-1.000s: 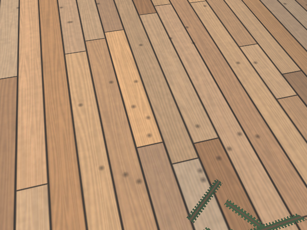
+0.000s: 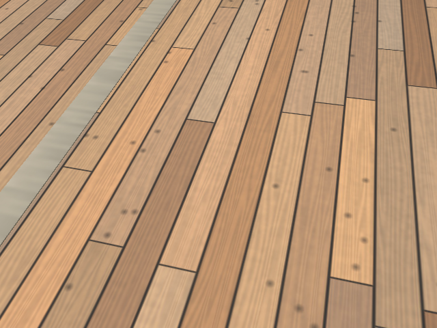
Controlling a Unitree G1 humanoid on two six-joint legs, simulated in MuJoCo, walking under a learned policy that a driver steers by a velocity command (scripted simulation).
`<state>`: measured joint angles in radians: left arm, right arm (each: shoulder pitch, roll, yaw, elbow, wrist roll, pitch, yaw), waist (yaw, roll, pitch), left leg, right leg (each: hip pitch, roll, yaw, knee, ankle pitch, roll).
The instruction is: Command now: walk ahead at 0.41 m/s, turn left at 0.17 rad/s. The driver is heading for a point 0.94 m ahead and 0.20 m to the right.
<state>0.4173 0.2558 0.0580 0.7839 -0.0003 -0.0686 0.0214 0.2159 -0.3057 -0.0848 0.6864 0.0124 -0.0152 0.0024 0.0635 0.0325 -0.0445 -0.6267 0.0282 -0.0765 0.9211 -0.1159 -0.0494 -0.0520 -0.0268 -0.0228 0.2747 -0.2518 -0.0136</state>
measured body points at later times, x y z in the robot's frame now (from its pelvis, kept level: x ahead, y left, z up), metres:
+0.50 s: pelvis +0.22 +0.06 -0.01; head +0.24 +0.05 +0.44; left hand +0.44 +0.28 -0.11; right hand +0.19 -0.22 -0.13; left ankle +0.14 +0.17 -0.75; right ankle +0.35 -0.12 -0.69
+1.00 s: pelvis +0.49 -0.05 +0.00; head +0.52 -0.09 +0.44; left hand +0.69 +0.17 -0.10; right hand +0.56 -0.38 -0.09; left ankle +0.74 +0.04 -0.69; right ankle +0.43 -0.10 -0.75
